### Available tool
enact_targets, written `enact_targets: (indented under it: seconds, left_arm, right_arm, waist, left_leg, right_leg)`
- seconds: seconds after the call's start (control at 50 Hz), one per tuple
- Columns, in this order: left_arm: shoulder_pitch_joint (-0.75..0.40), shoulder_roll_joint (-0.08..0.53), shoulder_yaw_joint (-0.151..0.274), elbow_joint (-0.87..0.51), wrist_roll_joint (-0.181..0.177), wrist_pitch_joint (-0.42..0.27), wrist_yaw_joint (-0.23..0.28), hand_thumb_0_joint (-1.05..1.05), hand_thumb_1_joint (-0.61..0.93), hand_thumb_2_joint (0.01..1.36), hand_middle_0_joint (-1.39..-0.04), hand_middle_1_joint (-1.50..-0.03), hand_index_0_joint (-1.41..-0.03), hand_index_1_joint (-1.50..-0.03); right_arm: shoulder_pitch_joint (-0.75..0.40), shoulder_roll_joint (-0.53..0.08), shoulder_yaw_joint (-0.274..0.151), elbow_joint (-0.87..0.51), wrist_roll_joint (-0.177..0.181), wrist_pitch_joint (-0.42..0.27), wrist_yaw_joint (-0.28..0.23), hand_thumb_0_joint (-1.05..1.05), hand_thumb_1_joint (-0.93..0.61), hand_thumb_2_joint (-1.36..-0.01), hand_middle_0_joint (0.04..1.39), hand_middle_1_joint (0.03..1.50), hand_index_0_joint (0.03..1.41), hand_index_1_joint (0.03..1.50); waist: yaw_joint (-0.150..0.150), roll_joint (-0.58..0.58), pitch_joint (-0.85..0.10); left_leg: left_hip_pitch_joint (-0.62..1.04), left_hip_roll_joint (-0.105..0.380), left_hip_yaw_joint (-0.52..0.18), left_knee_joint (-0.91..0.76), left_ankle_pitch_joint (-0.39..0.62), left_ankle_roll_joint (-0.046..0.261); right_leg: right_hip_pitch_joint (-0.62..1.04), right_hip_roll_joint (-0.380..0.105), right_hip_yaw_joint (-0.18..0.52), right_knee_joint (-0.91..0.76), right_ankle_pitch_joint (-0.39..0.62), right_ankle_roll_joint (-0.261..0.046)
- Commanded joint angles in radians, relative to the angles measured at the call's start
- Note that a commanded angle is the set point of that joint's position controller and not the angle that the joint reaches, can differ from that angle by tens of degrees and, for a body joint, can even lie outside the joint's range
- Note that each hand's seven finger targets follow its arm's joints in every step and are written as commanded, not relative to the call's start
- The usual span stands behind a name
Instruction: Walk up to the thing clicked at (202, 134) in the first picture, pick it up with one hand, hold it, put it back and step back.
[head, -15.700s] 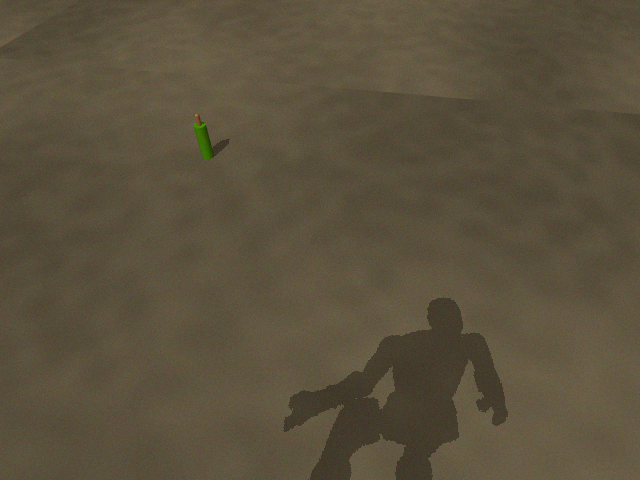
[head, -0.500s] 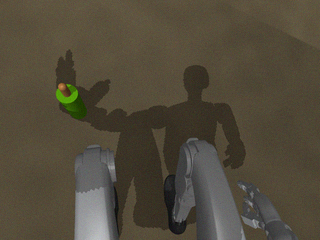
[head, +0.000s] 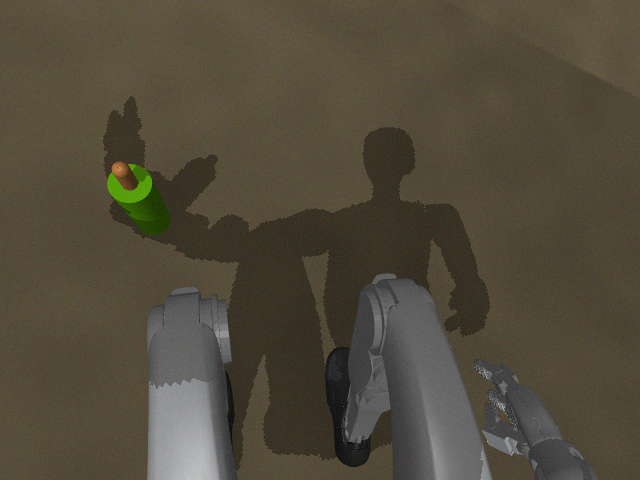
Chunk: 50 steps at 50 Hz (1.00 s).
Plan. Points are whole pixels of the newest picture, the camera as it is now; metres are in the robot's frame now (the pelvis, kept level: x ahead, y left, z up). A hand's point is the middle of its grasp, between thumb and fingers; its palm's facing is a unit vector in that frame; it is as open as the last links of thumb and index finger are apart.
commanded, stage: go down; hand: left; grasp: from the side
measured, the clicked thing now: (139, 198) +0.49 +0.25 -0.26
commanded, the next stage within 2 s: none
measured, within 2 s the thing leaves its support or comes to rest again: neither
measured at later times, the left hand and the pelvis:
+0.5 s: hand out of the picture +0.39 +0.42 +0.03, palm faces +0.15 -0.99 -0.05, open 17.7 cm; pelvis +0.00 +0.00 +0.00, yaw +0 degrees
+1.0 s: hand out of the picture +0.39 +0.42 +0.03, palm faces +0.16 -0.99 -0.04, open 17.7 cm; pelvis +0.00 +0.00 +0.00, yaw +0 degrees
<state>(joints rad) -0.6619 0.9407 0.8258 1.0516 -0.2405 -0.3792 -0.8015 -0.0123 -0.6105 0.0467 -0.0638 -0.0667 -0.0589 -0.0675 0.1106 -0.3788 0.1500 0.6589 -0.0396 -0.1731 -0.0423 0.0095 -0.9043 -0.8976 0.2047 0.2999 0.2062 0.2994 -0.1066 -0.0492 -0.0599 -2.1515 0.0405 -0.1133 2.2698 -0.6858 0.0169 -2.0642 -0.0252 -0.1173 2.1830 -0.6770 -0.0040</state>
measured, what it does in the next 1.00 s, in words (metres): stands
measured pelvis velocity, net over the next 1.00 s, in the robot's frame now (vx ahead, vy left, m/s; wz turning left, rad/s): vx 0.00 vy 0.00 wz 0.00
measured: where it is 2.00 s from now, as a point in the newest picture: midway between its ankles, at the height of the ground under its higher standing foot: (284, 436)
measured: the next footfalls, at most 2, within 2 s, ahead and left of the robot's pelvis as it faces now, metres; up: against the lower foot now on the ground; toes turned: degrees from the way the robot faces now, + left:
none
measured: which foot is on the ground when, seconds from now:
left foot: down 0.00-1.00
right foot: down 0.00-1.00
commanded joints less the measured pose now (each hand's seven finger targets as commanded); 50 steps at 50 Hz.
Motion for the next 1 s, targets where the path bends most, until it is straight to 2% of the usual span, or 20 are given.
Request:
enact_targets:
  seconds: [0.0, 0.06, 0.1, 0.14, 0.16, 0.18, 0.2, 0.3, 0.38, 0.46, 0.54, 0.56, 0.58, 0.62, 0.66, 0.76, 0.78, 0.82, 0.92, 0.98]
  left_arm:
    - [-0.211, 0.496, 0.091, -0.299, -0.037, -0.057, 0.02, 0.0, -0.611, 0.058, -0.065, -0.072, -0.057, -0.077]
    - [-0.136, 0.461, 0.097, -0.275, -0.046, -0.035, 0.029, 0.0, -0.611, 0.045, -0.073, -0.067, -0.063, -0.073]
    - [-0.118, 0.41, 0.074, -0.197, -0.049, -0.025, 0.03, 0.0, -0.611, 0.052, -0.067, -0.073, -0.061, -0.077]
    - [-0.088, 0.404, 0.082, -0.165, -0.058, -0.024, 0.03, 0.0, -0.611, 0.051, -0.067, -0.073, -0.061, -0.077]
    - [-0.076, 0.374, 0.068, -0.131, -0.062, -0.026, 0.025, 0.0, -0.611, 0.035, -0.07, -0.068, -0.067, -0.068]
    - [-0.081, 0.389, 0.075, -0.144, -0.065, -0.033, 0.023, 0.0, -0.611, 0.033, -0.069, -0.07, -0.068, -0.069]
    - [-0.095, 0.373, 0.068, -0.131, -0.069, -0.038, 0.018, 0.0, -0.606, 0.03, -0.065, -0.066, -0.067, -0.062]
    - [-0.175, 0.384, 0.06, -0.183, -0.084, -0.07, 0.001, 0.0, -0.611, 0.034, -0.066, -0.074, -0.069, -0.07]
    - [-0.208, 0.408, 0.041, -0.22, -0.055, -0.068, 0.002, 0.0, -0.611, 0.041, -0.068, -0.076, -0.068, -0.075]
    - [-0.239, 0.456, 0.062, -0.295, -0.044, -0.063, 0.014, 0.0, -0.611, 0.056, -0.061, -0.078, -0.059, -0.079]
    - [-0.176, 0.474, 0.093, -0.264, -0.043, -0.049, 0.034, 0.0, -0.611, 0.04, -0.069, -0.079, -0.069, -0.078]
    - [-0.154, 0.468, 0.103, -0.25, -0.045, -0.046, 0.036, 0.0, -0.611, 0.055, -0.066, -0.081, -0.063, -0.083]
    - [-0.143, 0.434, 0.081, -0.217, -0.047, -0.043, 0.032, 0.0, -0.611, 0.059, -0.061, -0.081, -0.06, -0.081]
    - [-0.087, 0.41, 0.091, -0.15, -0.058, -0.034, 0.029, 0.0, -0.611, 0.057, -0.061, -0.085, -0.062, -0.084]
    - [-0.067, 0.367, 0.073, -0.099, -0.069, -0.036, 0.017, 0.0, -0.611, 0.049, -0.062, -0.08, -0.063, -0.077]
    - [-0.136, 0.396, 0.07, -0.143, -0.089, -0.062, -0.009, 0.0, -0.611, 0.03, -0.063, -0.081, -0.071, -0.073]
    - [-0.161, 0.383, 0.06, -0.157, -0.093, -0.068, -0.014, 0.0, -0.611, 0.041, -0.061, -0.082, -0.067, -0.077]
    - [-0.18, 0.419, 0.083, -0.187, -0.09, -0.078, -0.012, 0.0, -0.611, 0.049, -0.059, -0.084, -0.064, -0.081]
    - [-0.218, 0.45, 0.071, -0.236, -0.049, -0.069, -0.002, 0.0, -0.611, 0.067, -0.059, -0.085, -0.057, -0.086]
    - [-0.205, 0.495, 0.09, -0.291, -0.033, -0.057, 0.018, 0.0, -0.611, 0.051, -0.065, -0.086, -0.066, -0.084]
  right_arm:
    - [0.154, -0.252, -0.097, -0.04, 0.009, -0.016, -0.021, 0.0, -0.916, -0.904, 0.2, 0.3, 0.2, 0.3]
    - [0.145, -0.235, -0.098, -0.048, 0.016, -0.014, -0.021, 0.0, -0.92, -0.905, 0.2, 0.299, 0.2, 0.299]
    - [0.135, -0.233, -0.096, -0.045, 0.018, -0.012, -0.021, 0.0, -0.914, -0.903, 0.2, 0.299, 0.2, 0.299]
    - [0.132, -0.225, -0.092, -0.049, 0.022, -0.013, -0.018, 0.0, -0.913, -0.902, 0.2, 0.299, 0.2, 0.299]
    - [0.123, -0.228, -0.093, -0.055, 0.024, -0.013, -0.018, 0.0, -0.913, -0.901, 0.2, 0.299, 0.2, 0.299]
    - [0.121, -0.233, -0.091, -0.057, 0.023, -0.011, -0.016, 0.0, -0.908, -0.899, 0.2, 0.299, 0.2, 0.299]
    - [0.12, -0.233, -0.09, -0.059, 0.021, -0.014, -0.015, 0.0, -0.909, -0.899, 0.201, 0.299, 0.2, 0.299]
    - [0.125, -0.236, -0.097, -0.06, 0.016, -0.028, -0.013, 0.0, -0.904, -0.898, 0.2, 0.299, 0.2, 0.299]
    - [0.133, -0.246, -0.106, -0.052, 0.013, -0.029, -0.017, 0.0, -0.903, -0.898, 0.2, 0.299, 0.2, 0.299]
    - [0.151, -0.245, -0.103, -0.04, 0.01, -0.022, -0.022, 0.0, -0.905, -0.9, 0.2, 0.3, 0.2, 0.3]
    - [0.134, -0.235, -0.1, -0.046, 0.016, -0.018, -0.024, 0.0, -0.915, -0.901, 0.2, 0.299, 0.2, 0.299]
    - [0.143, -0.231, -0.096, -0.044, 0.017, -0.015, -0.025, 0.0, -0.917, -0.903, 0.2, 0.299, 0.2, 0.299]
    - [0.129, -0.232, -0.096, -0.045, 0.02, -0.012, -0.025, 0.0, -0.912, -0.902, 0.2, 0.299, 0.2, 0.299]
    - [0.131, -0.222, -0.091, -0.049, 0.02, -0.015, -0.022, 0.0, -0.913, -0.901, 0.2, 0.299, 0.2, 0.299]
    - [0.121, -0.221, -0.088, -0.053, 0.021, -0.016, -0.019, 0.0, -0.908, -0.899, 0.201, 0.299, 0.2, 0.299]
    - [0.111, -0.235, -0.092, -0.065, 0.02, -0.026, -0.014, 0.0, -0.901, -0.896, 0.201, 0.299, 0.2, 0.299]
    - [0.12, -0.239, -0.093, -0.061, 0.017, -0.029, -0.014, 0.0, -0.9, -0.896, 0.201, 0.299, 0.2, 0.299]
    - [0.135, -0.241, -0.094, -0.052, 0.013, -0.031, -0.016, 0.0, -0.899, -0.897, 0.201, 0.3, 0.2, 0.3]
    - [0.153, -0.252, -0.098, -0.032, 0.004, -0.025, -0.023, 0.0, -0.903, -0.9, 0.2, 0.3, 0.2, 0.3]
    - [0.146, -0.249, -0.101, -0.038, 0.007, -0.019, -0.025, 0.0, -0.91, -0.9, 0.2, 0.299, 0.2, 0.299]
  waist:
    - [0.068, 0.455, -0.761]
    - [0.074, 0.392, -0.721]
    - [0.047, 0.346, -0.631]
    - [0.043, 0.279, -0.579]
    - [0.035, 0.261, -0.543]
    - [0.037, 0.272, -0.535]
    - [0.021, 0.252, -0.534]
    - [0.015, 0.256, -0.607]
    - [0.034, 0.356, -0.666]
    - [0.05, 0.414, -0.749]
    - [0.071, 0.365, -0.698]
    - [0.069, 0.357, -0.683]
    - [0.064, 0.357, -0.648]
    - [0.053, 0.277, -0.605]
    - [0.027, 0.226, -0.538]
    - [0.028, 0.235, -0.586]
    - [0.015, 0.252, -0.608]
    - [0.027, 0.264, -0.676]
    - [0.042, 0.395, -0.739]
    - [0.07, 0.424, -0.743]
  left_leg:
    - [0.688, -0.004, -0.011, -0.347, 0.243, -0.01]
    - [0.632, -0.01, 0.004, -0.346, 0.235, -0.001]
    - [0.563, -0.009, -0.002, -0.342, 0.191, 0.005]
    - [0.485, -0.011, 0.005, -0.331, 0.151, 0.014]
    - [0.464, -0.01, 0.001, -0.334, 0.124, 0.015]
    - [0.463, -0.008, -0.004, -0.339, 0.115, 0.014]
    - [0.459, -0.009, -0.003, -0.324, 0.124, 0.016]
    - [0.469, -0.007, 0.02, -0.303, 0.111, 0.02]
    - [0.58, -0.001, -0.005, -0.348, 0.095, 0.002]
    - [0.654, -0.004, -0.005, -0.346, 0.194, -0.006]
    - [0.59, -0.012, 0.006, -0.35, 0.167, 0.004]
    - [0.589, -0.012, 0.006, -0.347, 0.182, 0.005]
    - [0.573, -0.012, 0.001, -0.354, 0.167, 0.004]
    - [0.5, -0.015, 0.015, -0.332, 0.164, 0.015]
    - [0.437, -0.015, 0.018, -0.314, 0.142, 0.021]
    - [0.441, -0.008, 0.023, -0.301, 0.112, 0.022]
    - [0.465, -0.006, 0.021, -0.291, 0.133, 0.019]
    - [0.505, -0.008, 0.024, -0.284, 0.172, 0.015]
    - [0.643, -0.006, 0.003, -0.313, 0.238, -0.003]
    - [0.647, -0.007, 0.004, -0.342, 0.207, -0.004]
  right_leg:
    - [0.233, 0.038, 0.0, -0.185, 0.167, -0.05]
    - [0.253, 0.041, 0.006, -0.206, 0.162, -0.046]
    - [0.226, 0.041, -0.001, -0.208, 0.139, -0.043]
    - [0.245, 0.045, 0.0, -0.223, 0.118, -0.039]
    - [0.222, 0.047, -0.003, -0.225, 0.102, -0.039]
    - [0.222, 0.046, -0.007, -0.22, 0.097, -0.04]
    - [0.228, 0.048, -0.008, -0.223, 0.107, -0.037]
    - [0.276, 0.051, 0.007, -0.238, 0.1, -0.033]
    - [0.222, 0.046, 0.0, -0.21, 0.086, -0.042]
    - [0.239, 0.038, 0.004, -0.196, 0.147, -0.046]
    - [0.252, 0.04, 0.012, -0.214, 0.126, -0.044]
    - [0.249, 0.041, 0.009, -0.216, 0.133, -0.044]
    - [0.227, 0.041, 0.008, -0.211, 0.125, -0.045]
    - [0.264, 0.045, 0.007, -0.229, 0.124, -0.039]
    - [0.258, 0.049, 0.002, -0.235, 0.114, -0.035]
    - [0.274, 0.052, 0.01, -0.235, 0.096, -0.034]
    - [0.279, 0.052, 0.007, -0.228, 0.116, -0.034]
    - [0.309, 0.05, 0.01, -0.224, 0.141, -0.033]
    - [0.249, 0.042, 0.002, -0.19, 0.171, -0.046]
    - [0.241, 0.04, 0.007, -0.192, 0.149, -0.048]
